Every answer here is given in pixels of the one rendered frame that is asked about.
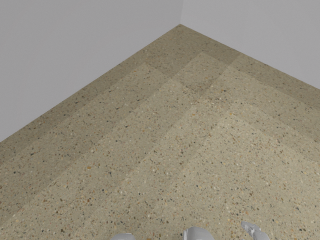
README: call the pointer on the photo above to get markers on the robot right hand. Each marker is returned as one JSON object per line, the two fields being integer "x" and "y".
{"x": 254, "y": 231}

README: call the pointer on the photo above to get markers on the robot right thigh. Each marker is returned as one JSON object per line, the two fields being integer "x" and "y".
{"x": 196, "y": 233}

